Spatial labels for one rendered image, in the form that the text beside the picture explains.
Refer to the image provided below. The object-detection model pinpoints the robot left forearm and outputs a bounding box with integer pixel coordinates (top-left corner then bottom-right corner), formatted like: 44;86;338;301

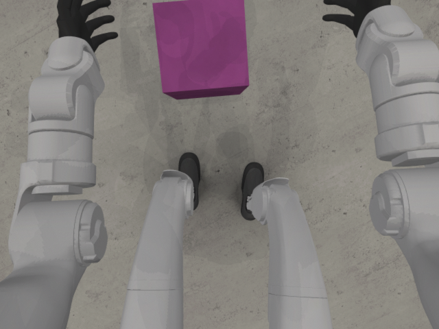
8;36;105;264

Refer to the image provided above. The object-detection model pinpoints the left robot upper arm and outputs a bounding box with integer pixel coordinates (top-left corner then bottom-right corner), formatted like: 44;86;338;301
0;199;108;329

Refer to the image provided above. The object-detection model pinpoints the right robot upper arm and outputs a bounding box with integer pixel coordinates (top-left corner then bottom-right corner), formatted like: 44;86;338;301
369;167;439;329

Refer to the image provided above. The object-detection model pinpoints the robot right shin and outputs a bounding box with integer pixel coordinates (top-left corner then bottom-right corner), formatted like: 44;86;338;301
246;178;299;219

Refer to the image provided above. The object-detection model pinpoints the carton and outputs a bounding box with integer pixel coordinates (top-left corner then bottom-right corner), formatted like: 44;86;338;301
152;0;249;99

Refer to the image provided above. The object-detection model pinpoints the right robot foot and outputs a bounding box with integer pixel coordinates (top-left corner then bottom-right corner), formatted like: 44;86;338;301
241;162;264;221

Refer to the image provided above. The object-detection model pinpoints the robot right hand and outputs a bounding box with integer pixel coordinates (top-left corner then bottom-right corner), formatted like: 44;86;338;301
322;0;391;38

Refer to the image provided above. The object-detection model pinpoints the robot left hand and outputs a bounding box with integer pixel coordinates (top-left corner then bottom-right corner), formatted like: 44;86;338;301
56;0;118;53

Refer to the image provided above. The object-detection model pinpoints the robot right forearm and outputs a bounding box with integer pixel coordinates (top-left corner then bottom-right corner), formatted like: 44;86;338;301
355;5;439;167

